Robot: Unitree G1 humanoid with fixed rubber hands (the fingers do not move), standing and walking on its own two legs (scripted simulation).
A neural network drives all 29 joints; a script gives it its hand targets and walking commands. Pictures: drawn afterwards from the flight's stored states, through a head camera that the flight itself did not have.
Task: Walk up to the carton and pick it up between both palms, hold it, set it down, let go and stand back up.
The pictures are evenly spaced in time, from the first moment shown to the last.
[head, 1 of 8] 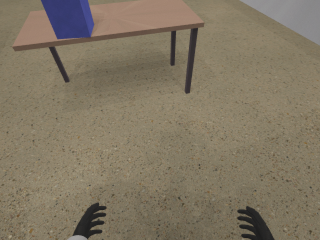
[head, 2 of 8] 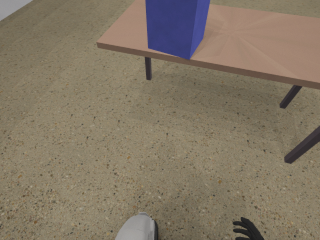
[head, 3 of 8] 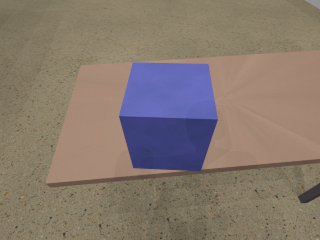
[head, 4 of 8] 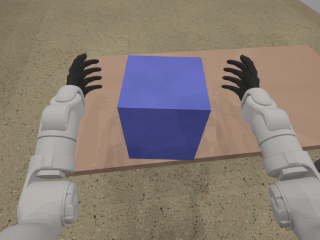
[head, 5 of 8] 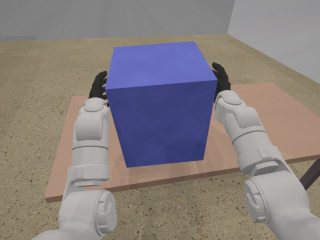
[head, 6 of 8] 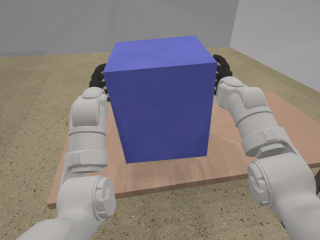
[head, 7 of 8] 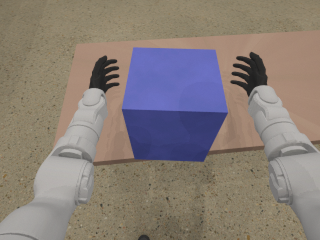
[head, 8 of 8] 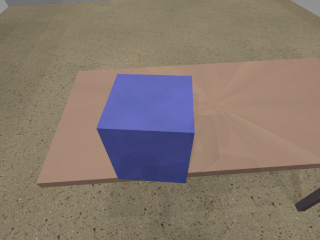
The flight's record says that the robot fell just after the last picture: no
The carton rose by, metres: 0.23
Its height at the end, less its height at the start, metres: +0.00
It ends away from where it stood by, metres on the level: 0.03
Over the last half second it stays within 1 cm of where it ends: yes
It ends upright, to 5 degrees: yes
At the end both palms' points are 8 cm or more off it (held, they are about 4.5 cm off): yes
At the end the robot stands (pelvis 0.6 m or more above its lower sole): yes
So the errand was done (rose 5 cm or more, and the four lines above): yes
